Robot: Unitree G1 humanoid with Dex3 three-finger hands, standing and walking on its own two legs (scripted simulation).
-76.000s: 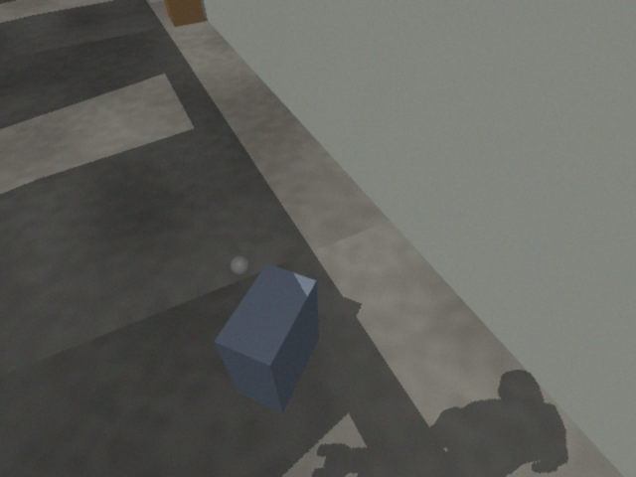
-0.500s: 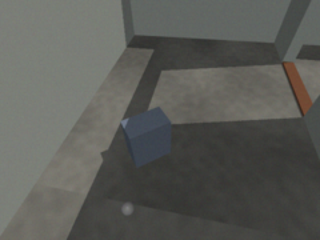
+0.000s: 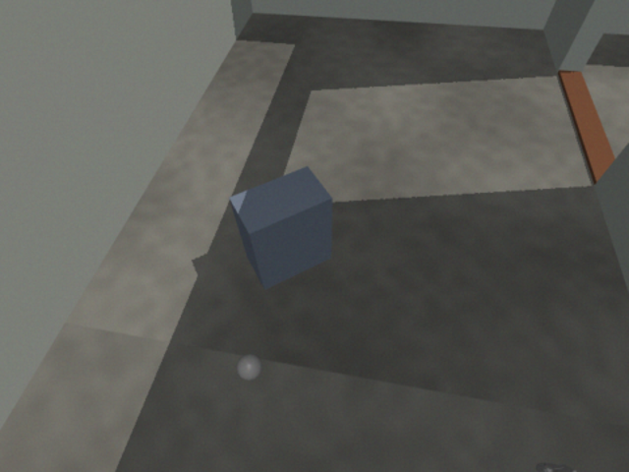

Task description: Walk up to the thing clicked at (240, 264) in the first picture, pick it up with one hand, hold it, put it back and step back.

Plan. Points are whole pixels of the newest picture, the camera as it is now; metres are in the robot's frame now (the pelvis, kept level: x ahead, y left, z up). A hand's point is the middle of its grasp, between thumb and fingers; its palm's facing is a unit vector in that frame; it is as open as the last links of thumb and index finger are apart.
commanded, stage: step back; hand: left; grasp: from above
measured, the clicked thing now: (249, 367) +0.49 +0.23 -0.74
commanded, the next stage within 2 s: none
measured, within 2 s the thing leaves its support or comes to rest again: neither
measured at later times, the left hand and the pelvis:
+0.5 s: hand out of the picture +0.06 +0.31 -0.17, palm faces -0.10 -0.92 -0.37, open 7.4 cm; pelvis -0.07 +0.06 -0.01, yaw -3 degrees
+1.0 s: hand out of the picture -0.05 +0.32 -0.16, palm faces -0.03 -0.93 -0.37, open 7.4 cm; pelvis -0.20 +0.06 -0.02, yaw +0 degrees
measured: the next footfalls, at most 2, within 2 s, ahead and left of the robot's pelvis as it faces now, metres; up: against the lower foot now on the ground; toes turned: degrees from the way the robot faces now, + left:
left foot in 0.14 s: +0.00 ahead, +0.14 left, +0.00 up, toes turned -2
right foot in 0.60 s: -0.06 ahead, -0.06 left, +0.00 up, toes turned -1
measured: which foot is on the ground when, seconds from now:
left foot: up 0.00-0.12, down 0.14-0.62, up 0.64-0.96, down 0.98-1.00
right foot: down 0.00-0.16, up 0.18-0.58, down 0.60-1.00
